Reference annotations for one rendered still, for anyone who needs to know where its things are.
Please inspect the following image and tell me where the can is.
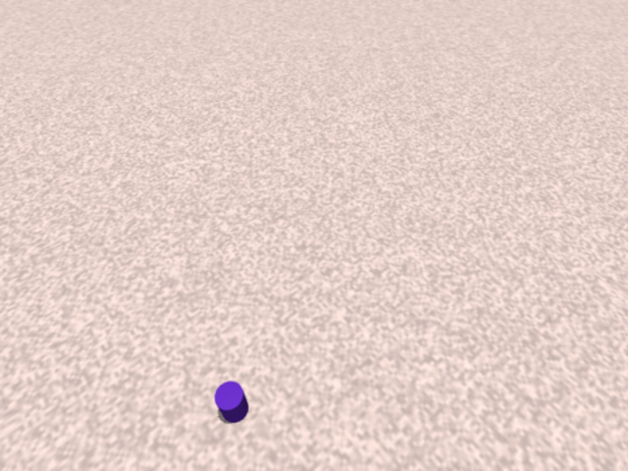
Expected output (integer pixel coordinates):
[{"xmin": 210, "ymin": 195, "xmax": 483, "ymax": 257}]
[{"xmin": 215, "ymin": 381, "xmax": 248, "ymax": 423}]

